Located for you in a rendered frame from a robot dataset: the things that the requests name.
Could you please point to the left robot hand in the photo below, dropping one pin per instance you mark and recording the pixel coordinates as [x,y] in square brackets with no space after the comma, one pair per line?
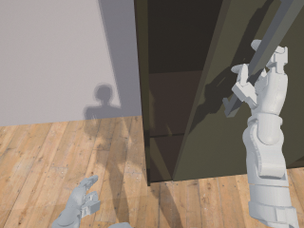
[86,203]

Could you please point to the right robot hand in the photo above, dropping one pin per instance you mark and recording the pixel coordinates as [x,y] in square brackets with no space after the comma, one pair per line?
[271,86]

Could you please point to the robot right forearm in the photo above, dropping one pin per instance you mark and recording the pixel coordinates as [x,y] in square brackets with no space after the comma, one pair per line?
[270,202]

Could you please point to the robot left forearm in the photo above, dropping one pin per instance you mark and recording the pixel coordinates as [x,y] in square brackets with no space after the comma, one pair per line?
[68,218]

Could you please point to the handle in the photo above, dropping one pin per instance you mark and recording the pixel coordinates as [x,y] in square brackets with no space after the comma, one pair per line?
[284,17]

